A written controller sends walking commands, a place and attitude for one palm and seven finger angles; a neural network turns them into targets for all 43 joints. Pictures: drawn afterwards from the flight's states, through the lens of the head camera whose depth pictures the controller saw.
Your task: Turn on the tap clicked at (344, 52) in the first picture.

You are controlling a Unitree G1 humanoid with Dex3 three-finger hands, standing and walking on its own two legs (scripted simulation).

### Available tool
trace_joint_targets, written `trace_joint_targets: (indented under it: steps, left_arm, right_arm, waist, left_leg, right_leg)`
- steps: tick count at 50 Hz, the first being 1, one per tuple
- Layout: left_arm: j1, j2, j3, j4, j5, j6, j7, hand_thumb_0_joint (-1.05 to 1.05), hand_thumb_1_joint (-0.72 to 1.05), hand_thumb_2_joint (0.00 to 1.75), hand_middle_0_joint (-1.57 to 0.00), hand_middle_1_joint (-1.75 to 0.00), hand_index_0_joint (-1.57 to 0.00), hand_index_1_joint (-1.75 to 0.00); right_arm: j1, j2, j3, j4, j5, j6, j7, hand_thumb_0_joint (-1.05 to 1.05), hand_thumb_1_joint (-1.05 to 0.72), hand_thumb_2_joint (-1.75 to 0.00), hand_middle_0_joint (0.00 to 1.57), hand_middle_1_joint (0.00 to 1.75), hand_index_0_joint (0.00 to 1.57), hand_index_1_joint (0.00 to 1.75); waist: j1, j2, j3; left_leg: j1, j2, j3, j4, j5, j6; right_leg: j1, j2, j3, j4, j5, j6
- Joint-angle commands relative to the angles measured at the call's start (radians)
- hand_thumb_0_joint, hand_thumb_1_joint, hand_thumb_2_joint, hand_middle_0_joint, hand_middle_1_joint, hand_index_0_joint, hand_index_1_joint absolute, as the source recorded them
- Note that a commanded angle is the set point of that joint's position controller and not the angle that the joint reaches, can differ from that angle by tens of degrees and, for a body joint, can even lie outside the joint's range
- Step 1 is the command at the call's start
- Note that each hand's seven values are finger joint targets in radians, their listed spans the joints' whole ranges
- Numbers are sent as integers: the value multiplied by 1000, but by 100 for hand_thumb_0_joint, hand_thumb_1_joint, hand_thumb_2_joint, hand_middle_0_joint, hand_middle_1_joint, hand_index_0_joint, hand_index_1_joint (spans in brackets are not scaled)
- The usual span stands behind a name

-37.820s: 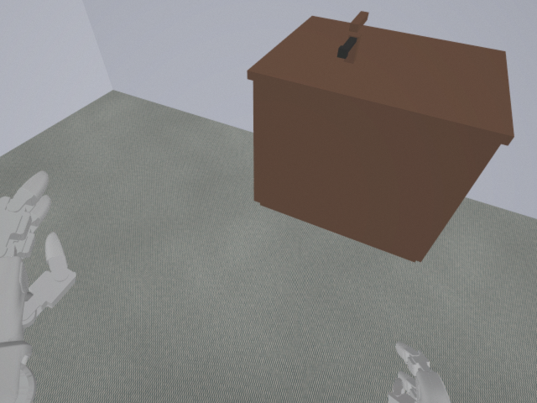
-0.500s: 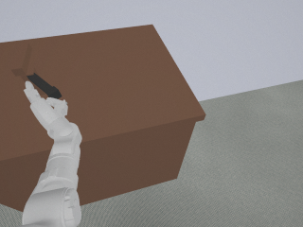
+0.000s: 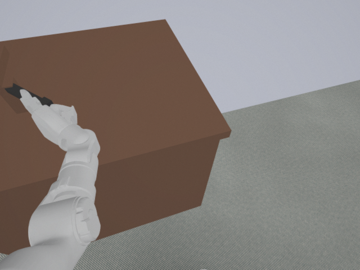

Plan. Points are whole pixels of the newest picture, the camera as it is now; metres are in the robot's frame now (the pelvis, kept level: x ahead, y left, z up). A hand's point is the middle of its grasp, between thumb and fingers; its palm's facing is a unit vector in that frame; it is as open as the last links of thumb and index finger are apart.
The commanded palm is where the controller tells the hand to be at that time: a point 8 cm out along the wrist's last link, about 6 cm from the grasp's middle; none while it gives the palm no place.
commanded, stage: push the lever round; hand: left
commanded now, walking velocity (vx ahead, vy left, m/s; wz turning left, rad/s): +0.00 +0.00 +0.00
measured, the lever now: (45, 106) +0.48 +0.30 +0.10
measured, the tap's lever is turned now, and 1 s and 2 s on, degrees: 42 72 64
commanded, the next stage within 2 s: lift the hand up off the lever in 0.74 s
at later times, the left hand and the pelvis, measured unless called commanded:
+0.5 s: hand (84, 96) +0.51 +0.21 +0.09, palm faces +0.80 -0.58 -0.12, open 7.9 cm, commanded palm +0.45 +0.24 +0.09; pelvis +0.01 -0.01 +0.00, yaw -1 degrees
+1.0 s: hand (87, 88) +0.54 +0.21 +0.09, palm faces +0.79 -0.60 -0.13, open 8.0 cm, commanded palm +0.47 +0.24 +0.10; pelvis +0.02 -0.01 -0.01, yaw -1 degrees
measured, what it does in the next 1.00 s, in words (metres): stands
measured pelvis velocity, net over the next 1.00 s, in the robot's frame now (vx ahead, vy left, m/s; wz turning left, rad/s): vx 0.02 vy -0.01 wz -0.02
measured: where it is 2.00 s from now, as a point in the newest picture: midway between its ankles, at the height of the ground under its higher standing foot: outside the picture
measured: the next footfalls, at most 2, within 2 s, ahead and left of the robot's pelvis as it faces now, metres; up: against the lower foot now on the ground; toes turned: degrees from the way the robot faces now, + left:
none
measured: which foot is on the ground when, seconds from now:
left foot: down 0.00-1.00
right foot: down 0.00-1.00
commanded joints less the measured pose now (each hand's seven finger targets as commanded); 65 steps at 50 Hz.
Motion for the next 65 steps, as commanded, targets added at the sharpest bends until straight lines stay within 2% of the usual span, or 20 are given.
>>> trace_joint_targets:
  steps: [1, 4, 7, 13, 17, 18, 19, 21, 29, 31, 33, 37, 41, 42, 51, 55, 58, 59, 63, 65]
  left_arm:
    - [-504, 265, -6, -155, 38, -46, 29, 0, 90, 90, -15, -15, -15, -15]
    - [-521, 264, 1, -138, 46, -37, 45, 0, 90, 90, -15, -15, -15, -15]
    - [-528, 262, 8, -104, 49, -25, 57, 0, 90, 90, -15, -15, -15, -15]
    - [-551, 292, 29, -63, 66, -1, 70, 0, 90, 90, -15, -15, -15, -15]
    - [-550, 301, 37, -66, 70, 1, 63, 0, 90, 90, -15, -15, -15, -15]
    - [-545, 324, 55, -63, 70, 2, 62, 0, 90, 90, -15, -15, -15, -15]
    - [-534, 344, 73, -59, 72, 2, 62, 0, 90, 90, -15, -15, -15, -15]
    - [-528, 323, 58, -85, 69, -2, 56, 0, 90, 90, -15, -15, -15, -15]
    - [-591, 338, 52, -52, 73, 12, 52, 0, 90, 90, -15, -15, -15, -15]
    - [-612, 338, 44, -68, 80, 8, 56, 0, 90, 90, -15, -15, -15, -15]
    - [-598, 341, 48, -22, 80, 19, 56, 0, 90, 90, -15, -15, -15, -15]
    - [-634, 360, 52, -11, 82, 20, 54, 0, 90, 90, -15, -15, -15, -15]
    - [-648, 416, 83, 5, 93, 21, 52, 0, 90, 90, -15, -15, -15, -15]
    - [-649, 396, 69, 10, 92, 23, 50, 0, 90, 90, -15, -15, -15, -15]
    - [-575, 391, 97, -95, 73, 13, 42, 0, 90, 90, -15, -15, -15, -15]
    - [-537, 371, 92, -121, 67, 20, 39, 0, 90, 90, -15, -15, -15, -15]
    - [-534, 354, 81, -171, 62, 19, 40, 0, 90, 90, -15, -15, -15, -15]
    - [-542, 379, 99, -185, 64, 17, 42, 0, 90, 90, -15, -15, -15, -15]
    - [-520, 331, 66, -215, 65, 22, 40, 0, 90, 90, -15, -15, -15, -15]
    - [-525, 331, 65, -239, 66, 23, 41, 0, 90, 90, -15, -15, -15, -15]
  right_arm:
    - [62, -141, -47, -72, -10, -21, -4, 0, -90, -90, 20, 30, 20, 30]
    - [72, -142, -49, -66, -16, -18, 2, 0, -90, -90, 20, 30, 20, 30]
    - [89, -143, -49, -69, -20, -17, 12, 0, -90, -90, 20, 30, 20, 30]
    - [115, -147, -49, -69, -23, -16, 21, 0, -90, -90, 20, 30, 20, 30]
    - [135, -146, -49, -72, -24, -15, 25, 0, -90, -90, 20, 30, 20, 30]
    - [144, -148, -50, -72, -24, -14, 25, 0, -90, -90, 20, 30, 20, 30]
    - [149, -150, -51, -71, -26, -11, 24, 0, -90, -90, 20, 30, 20, 30]
    - [156, -145, -51, -77, -23, -10, 27, 0, -90, -90, 20, 30, 20, 30]
    - [161, -155, -52, -62, -22, -15, 26, 0, -90, -90, 20, 30, 20, 30]
    - [168, -152, -52, -63, -25, -16, 27, 0, -90, -90, 20, 30, 20, 30]
    - [170, -154, -47, -60, -25, -19, 30, 0, -90, -90, 20, 30, 20, 30]
    - [182, -155, -46, -61, -27, -21, 31, 0, -90, -90, 20, 30, 20, 30]
    - [204, -159, -44, -65, -29, -20, 32, 0, -90, -90, 20, 30, 20, 30]
    - [204, -158, -44, -66, -29, -21, 34, 0, -90, -90, 20, 30, 20, 30]
    - [218, -153, -51, -82, -27, -13, 42, 0, -90, -90, 20, 30, 20, 30]
    - [205, -155, -54, -78, -24, -12, 43, 0, -90, -90, 20, 30, 20, 30]
    - [192, -152, -56, -79, -25, -14, 42, 0, -90, -90, 20, 30, 20, 30]
    - [190, -155, -58, -75, -26, -12, 39, 0, -90, -90, 20, 30, 20, 30]
    - [175, -148, -58, -75, -26, -11, 39, 0, -90, -90, 20, 30, 20, 30]
    - [166, -146, -59, -74, -26, -11, 37, 0, -90, -90, 20, 30, 20, 30]
  waist:
    - [-25, -30, -318]
    - [-23, 19, -338]
    - [-35, -27, -356]
    - [-43, -48, -354]
    - [-40, -16, -371]
    - [-36, -40, -384]
    - [-26, -13, -381]
    - [-27, -11, -404]
    - [-59, -23, -338]
    - [-59, 5, -376]
    - [-65, -9, -344]
    - [-73, -19, -376]
    - [-64, 3, -403]
    - [-71, 11, -399]
    - [-27, 40, -461]
    - [-27, 16, -416]
    - [-22, 18, -404]
    - [-16, 47, -408]
    - [-16, 24, -385]
    - [-11, 49, -384]
  left_leg:
    - [30, 0, -28, -59, 147, 19]
    - [41, 1, -29, -54, 172, 16]
    - [22, 3, -26, -39, 185, 17]
    - [-25, 4, -22, -34, 160, 21]
    - [-16, 4, -16, -27, 194, 21]
    - [-31, 3, -18, -25, 189, 21]
    - [-32, 3, -18, -27, 200, 20]
    - [-17, 4, -14, -24, 218, 20]
    - [-44, 4, -16, -23, 160, 26]
    - [-19, 4, -16, -24, 183, 25]
    - [-43, 5, -16, -21, 168, 24]
    - [-61, 5, -16, -10, 161, 27]
    - [-70, 7, -19, -6, 178, 24]
    - [-61, 8, -16, -4, 187, 24]
    - [29, 10, -11, -19, 298, 19]
    - [47, 13, -11, -30, 310, 21]
    - [66, 12, -11, -45, 309, 19]
    - [84, 12, -12, -46, 323, 19]
    - [103, 13, -12, -55, 346, 16]
    - [129, 13, -12, -56, 364, 14]
  right_leg:
    - [251, -78, 151, -112, 203, 105]
    - [240, -74, 145, -97, 225, 101]
    - [250, -80, 148, -90, 275, 113]
    - [261, -85, 156, -92, 289, 122]
    - [271, -85, 157, -80, 348, 123]
    - [292, -88, 161, -78, 359, 127]
    - [296, -87, 159, -72, 373, 124]
    - [312, -87, 160, -68, 403, 126]
    - [266, -85, 164, -91, 332, 127]
    - [266, -83, 160, -83, 341, 125]
    - [254, -85, 161, -87, 337, 128]
    - [263, -88, 170, -83, 353, 135]
    - [276, -90, 169, -68, 378, 134]
    - [266, -87, 166, -68, 389, 134]
    - [332, -71, 147, -58, 481, 124]
    - [328, -65, 137, -66, 475, 120]
    - [341, -62, 135, -78, 461, 116]
    - [337, -62, 133, -76, 455, 111]
    - [343, -60, 127, -77, 477, 110]
    - [333, -58, 125, -77, 470, 105]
